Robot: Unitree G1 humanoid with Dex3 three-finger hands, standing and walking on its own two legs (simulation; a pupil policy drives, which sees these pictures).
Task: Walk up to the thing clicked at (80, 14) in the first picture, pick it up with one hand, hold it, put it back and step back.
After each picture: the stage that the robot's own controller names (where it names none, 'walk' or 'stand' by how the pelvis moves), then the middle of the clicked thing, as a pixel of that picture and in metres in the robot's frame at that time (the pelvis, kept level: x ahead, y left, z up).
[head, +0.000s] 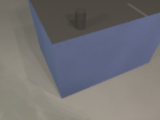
stand; (80, 19) +0.87 +0.05 -0.06
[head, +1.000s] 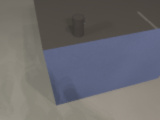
rise first; (78, 26) +0.76 +0.08 -0.04
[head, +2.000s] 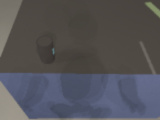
rise first; (46, 50) +0.50 +0.24 -0.04
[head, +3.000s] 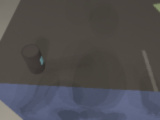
walk; (34, 59) +0.45 +0.23 -0.03
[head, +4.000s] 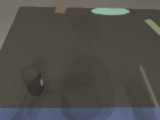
stand; (33, 81) +0.38 +0.21 -0.04
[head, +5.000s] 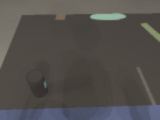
stand; (37, 84) +0.39 +0.21 -0.06
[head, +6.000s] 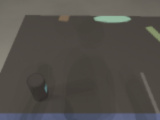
stand; (38, 87) +0.38 +0.21 -0.07
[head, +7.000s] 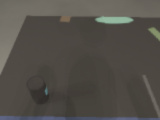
stand; (38, 90) +0.36 +0.21 -0.07
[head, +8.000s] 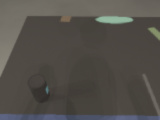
stand; (39, 89) +0.37 +0.21 -0.07
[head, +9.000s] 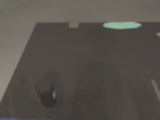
rise first; (46, 93) +0.36 +0.20 -0.06
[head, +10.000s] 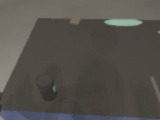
go down; (47, 87) +0.38 +0.20 -0.06
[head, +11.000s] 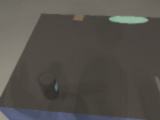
go down; (48, 86) +0.37 +0.20 -0.06
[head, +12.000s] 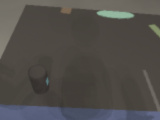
go down; (39, 80) +0.40 +0.18 -0.04
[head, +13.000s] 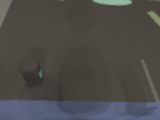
go down; (32, 73) +0.40 +0.19 -0.03
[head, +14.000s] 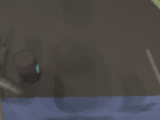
close in; (28, 67) +0.39 +0.19 +0.01
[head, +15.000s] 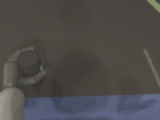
close; (32, 69) +0.39 +0.17 +0.02
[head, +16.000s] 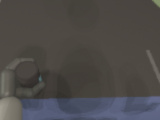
lift; (30, 79) +0.35 +0.18 +0.02
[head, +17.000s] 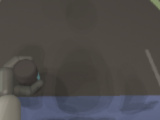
lift; (28, 77) +0.35 +0.19 +0.02
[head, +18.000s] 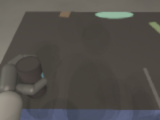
hold; (32, 78) +0.32 +0.18 +0.11
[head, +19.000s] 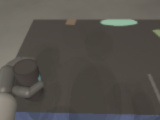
crouch; (29, 80) +0.31 +0.19 +0.11
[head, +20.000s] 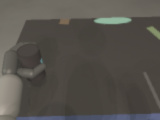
lower; (32, 63) +0.38 +0.18 +0.11
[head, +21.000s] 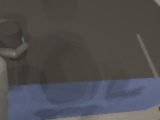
lower; (13, 41) +0.47 +0.20 +0.04
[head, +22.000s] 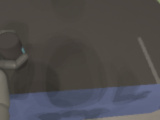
lower; (13, 52) +0.44 +0.20 +0.03
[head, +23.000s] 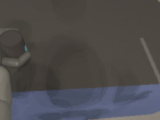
lower; (15, 50) +0.44 +0.20 +0.03
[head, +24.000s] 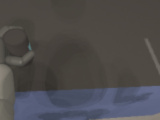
lower; (19, 48) +0.44 +0.20 +0.03
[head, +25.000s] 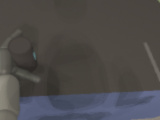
withdraw; (24, 56) +0.42 +0.18 +0.03
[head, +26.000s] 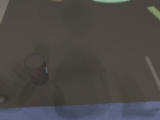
sink last; (37, 70) +0.41 +0.18 -0.01
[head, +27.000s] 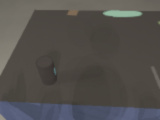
stand; (47, 71) +0.43 +0.19 -0.01
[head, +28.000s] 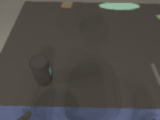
stand; (41, 71) +0.41 +0.19 +0.00
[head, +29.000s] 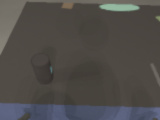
stand; (42, 69) +0.42 +0.19 +0.00
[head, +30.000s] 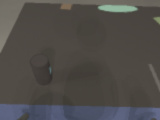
stand; (42, 70) +0.42 +0.18 +0.00
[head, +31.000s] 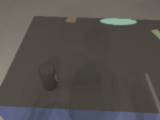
stand; (48, 77) +0.43 +0.18 -0.06
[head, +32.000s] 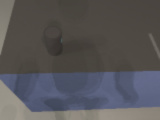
walk; (53, 41) +0.52 +0.13 -0.04
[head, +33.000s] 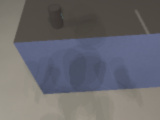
walk; (56, 17) +0.75 +0.20 -0.04
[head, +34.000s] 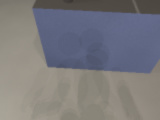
stand; out of the picture +1.07 +0.17 -0.04
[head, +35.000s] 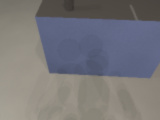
stand; (68, 1) +1.07 +0.16 -0.06
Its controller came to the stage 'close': yes
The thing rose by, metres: 0.18
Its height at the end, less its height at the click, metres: +0.00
